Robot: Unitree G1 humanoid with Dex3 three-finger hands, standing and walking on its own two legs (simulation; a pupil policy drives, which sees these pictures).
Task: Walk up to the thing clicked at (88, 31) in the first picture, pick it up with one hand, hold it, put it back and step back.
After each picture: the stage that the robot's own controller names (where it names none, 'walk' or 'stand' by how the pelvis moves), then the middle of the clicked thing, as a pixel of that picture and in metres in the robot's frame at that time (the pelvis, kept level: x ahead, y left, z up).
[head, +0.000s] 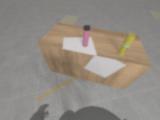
stand; (85, 36) +0.84 +0.09 -0.01
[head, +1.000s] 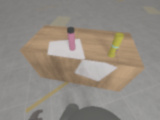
walk; (71, 39) +0.71 +0.25 +0.01
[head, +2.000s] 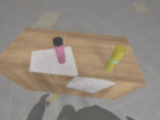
stand; (60, 52) +0.48 +0.27 +0.02
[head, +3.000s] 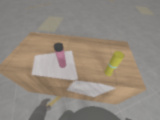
stand; (60, 56) +0.47 +0.26 -0.01
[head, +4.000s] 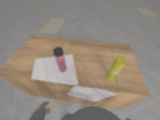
stand; (60, 61) +0.44 +0.26 -0.01
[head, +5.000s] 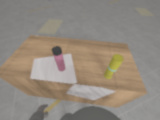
stand; (59, 60) +0.45 +0.27 -0.01
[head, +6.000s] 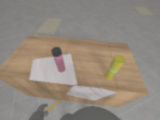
stand; (59, 61) +0.43 +0.27 -0.01
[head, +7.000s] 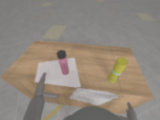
rise first; (63, 63) +0.43 +0.25 -0.01
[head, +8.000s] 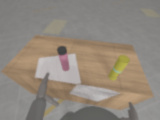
go down; (64, 59) +0.45 +0.25 -0.01
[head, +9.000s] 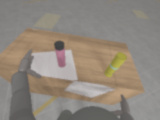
go down; (60, 55) +0.47 +0.23 +0.00
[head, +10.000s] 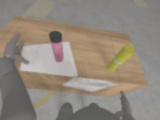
go down; (57, 49) +0.47 +0.23 +0.05
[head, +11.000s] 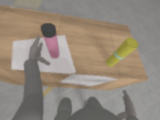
close in; (52, 44) +0.46 +0.24 +0.07
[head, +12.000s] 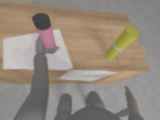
close; (47, 37) +0.49 +0.23 +0.09
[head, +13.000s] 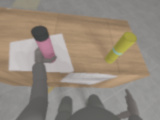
lift; (46, 48) +0.43 +0.25 +0.08
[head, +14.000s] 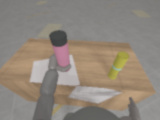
lift; (62, 55) +0.32 +0.16 +0.22
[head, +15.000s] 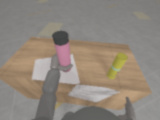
hold; (63, 54) +0.33 +0.17 +0.20
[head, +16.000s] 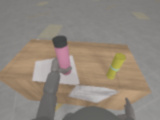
hold; (63, 57) +0.34 +0.17 +0.18
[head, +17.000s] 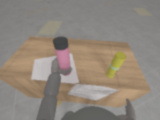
crouch; (63, 58) +0.33 +0.17 +0.16
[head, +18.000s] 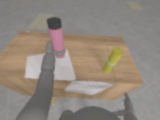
crouch; (57, 40) +0.45 +0.21 +0.18
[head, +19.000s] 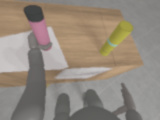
lower; (41, 32) +0.52 +0.23 +0.10
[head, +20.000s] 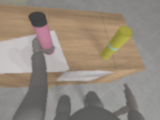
lower; (44, 37) +0.50 +0.23 +0.09
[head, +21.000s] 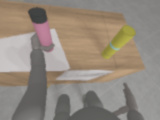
lower; (44, 34) +0.51 +0.23 +0.09
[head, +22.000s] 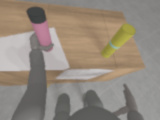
lower; (43, 34) +0.51 +0.23 +0.10
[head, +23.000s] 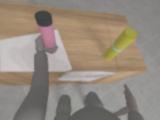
loosen; (48, 36) +0.50 +0.22 +0.09
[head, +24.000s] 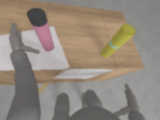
withdraw; (44, 34) +0.50 +0.22 +0.09
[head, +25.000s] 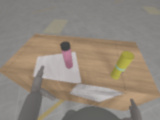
sink last; (67, 56) +0.46 +0.22 +0.04
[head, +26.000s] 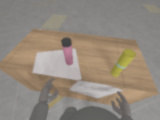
stand; (68, 53) +0.48 +0.21 +0.04
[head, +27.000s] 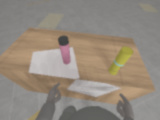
stand; (65, 51) +0.48 +0.22 +0.05
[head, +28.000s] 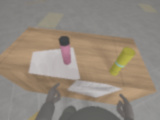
stand; (65, 52) +0.48 +0.21 +0.05
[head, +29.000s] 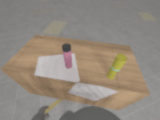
stand; (67, 57) +0.49 +0.21 +0.00
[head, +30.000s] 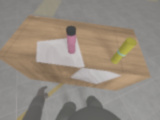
walk; (71, 41) +0.57 +0.16 +0.01
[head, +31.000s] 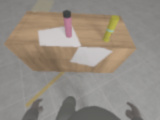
walk; (68, 25) +0.77 +0.28 +0.01
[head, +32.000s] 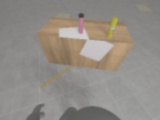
stand; (80, 24) +1.09 +0.22 +0.01
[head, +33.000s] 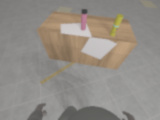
stand; (83, 20) +1.09 +0.18 +0.00
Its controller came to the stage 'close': yes
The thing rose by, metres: 0.20
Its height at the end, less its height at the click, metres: +0.00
